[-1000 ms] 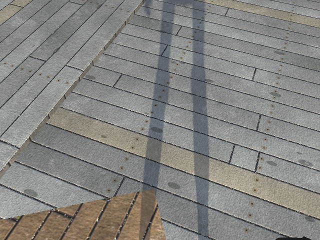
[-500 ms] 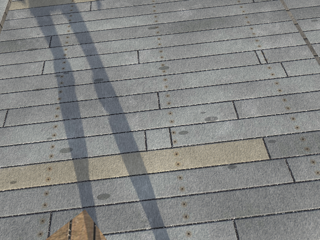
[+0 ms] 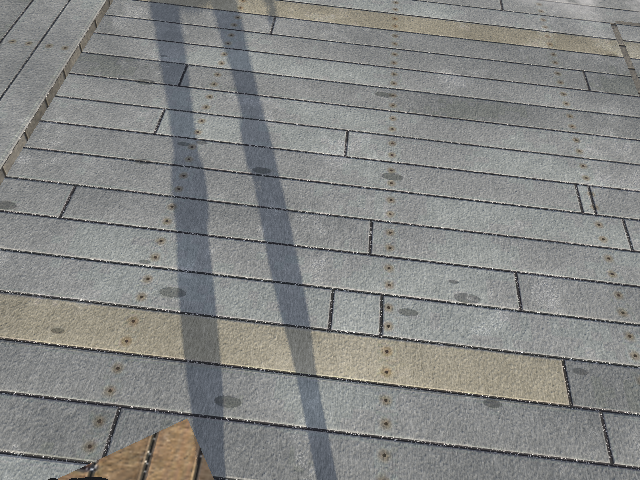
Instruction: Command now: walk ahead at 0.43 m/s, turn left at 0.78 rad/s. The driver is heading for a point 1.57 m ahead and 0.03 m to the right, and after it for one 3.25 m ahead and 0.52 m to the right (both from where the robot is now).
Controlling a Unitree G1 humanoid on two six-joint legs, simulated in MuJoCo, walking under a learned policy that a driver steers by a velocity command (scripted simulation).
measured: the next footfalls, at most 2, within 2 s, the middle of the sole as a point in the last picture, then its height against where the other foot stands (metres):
right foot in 0.30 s outside the picture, level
left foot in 0.70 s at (211, 457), level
